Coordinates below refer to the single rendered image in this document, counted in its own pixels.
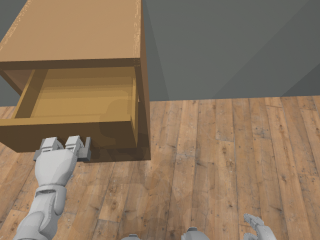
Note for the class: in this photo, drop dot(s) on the right robot thigh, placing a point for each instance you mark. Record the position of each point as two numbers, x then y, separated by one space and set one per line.
194 235

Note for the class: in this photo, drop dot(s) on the robot right shin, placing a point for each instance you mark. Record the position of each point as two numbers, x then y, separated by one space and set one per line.
192 229

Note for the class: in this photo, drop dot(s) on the robot left forearm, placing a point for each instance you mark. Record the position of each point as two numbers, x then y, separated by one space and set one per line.
47 207

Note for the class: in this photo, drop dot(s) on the robot right hand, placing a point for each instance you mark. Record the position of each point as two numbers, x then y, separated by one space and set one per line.
263 232

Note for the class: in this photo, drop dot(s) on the handle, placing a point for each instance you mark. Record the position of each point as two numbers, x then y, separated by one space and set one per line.
83 154

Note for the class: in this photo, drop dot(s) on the cabinet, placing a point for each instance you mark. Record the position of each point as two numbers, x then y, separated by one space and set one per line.
70 34

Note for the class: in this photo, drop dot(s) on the robot left hand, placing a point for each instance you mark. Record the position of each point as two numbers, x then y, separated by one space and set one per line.
55 167

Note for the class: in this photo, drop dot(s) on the drawer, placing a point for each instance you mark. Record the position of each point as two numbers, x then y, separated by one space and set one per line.
99 102

